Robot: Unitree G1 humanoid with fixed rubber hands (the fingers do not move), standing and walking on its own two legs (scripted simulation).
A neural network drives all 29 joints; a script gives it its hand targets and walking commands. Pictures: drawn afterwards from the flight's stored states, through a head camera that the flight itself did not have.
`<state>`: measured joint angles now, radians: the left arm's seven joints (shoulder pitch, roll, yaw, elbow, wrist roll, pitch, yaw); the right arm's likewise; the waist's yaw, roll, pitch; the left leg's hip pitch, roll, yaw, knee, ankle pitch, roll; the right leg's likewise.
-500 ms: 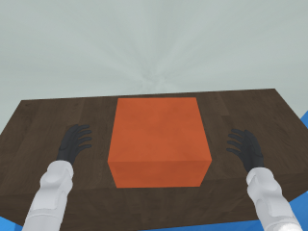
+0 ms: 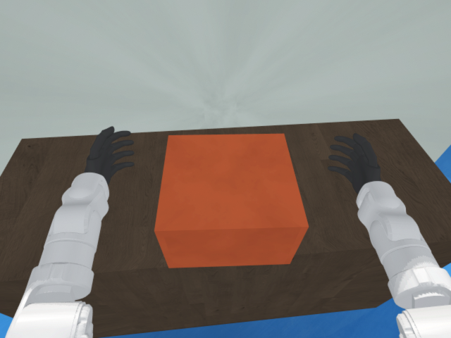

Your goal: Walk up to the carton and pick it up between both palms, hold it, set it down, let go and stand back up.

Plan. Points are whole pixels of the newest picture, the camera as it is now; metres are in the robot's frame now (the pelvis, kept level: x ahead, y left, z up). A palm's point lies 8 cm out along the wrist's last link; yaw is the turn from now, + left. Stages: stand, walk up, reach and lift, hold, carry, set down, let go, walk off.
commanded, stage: reach and lift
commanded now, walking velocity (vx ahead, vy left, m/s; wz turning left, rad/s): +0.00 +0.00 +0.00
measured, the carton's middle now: (228, 198) +0.42 +0.01 -0.04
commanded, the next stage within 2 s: none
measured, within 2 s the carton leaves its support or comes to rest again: neither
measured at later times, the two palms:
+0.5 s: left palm (112, 173) +0.40 +0.24 +0.07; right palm (347, 173) +0.40 -0.22 +0.07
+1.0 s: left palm (133, 193) +0.40 +0.21 +0.00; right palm (337, 193) +0.40 -0.22 +0.01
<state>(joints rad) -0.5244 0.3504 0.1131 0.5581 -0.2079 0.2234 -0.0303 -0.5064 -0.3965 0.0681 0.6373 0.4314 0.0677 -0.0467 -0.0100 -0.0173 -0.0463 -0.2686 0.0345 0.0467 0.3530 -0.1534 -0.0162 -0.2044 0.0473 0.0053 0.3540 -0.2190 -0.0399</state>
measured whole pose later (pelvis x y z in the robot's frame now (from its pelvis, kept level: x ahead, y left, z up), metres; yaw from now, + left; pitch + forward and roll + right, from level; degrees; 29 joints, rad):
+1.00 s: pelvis -0.04 +0.01 -0.04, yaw -1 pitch +27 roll -2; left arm -0.88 0.28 -0.06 1.26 -0.29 -0.32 0.03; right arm -0.85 -0.38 0.17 1.21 0.50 -0.29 0.01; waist 0.01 0.01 -0.27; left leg -0.96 0.05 0.02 0.70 -0.21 -0.01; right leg -0.89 0.06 -0.02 0.68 -0.27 -0.03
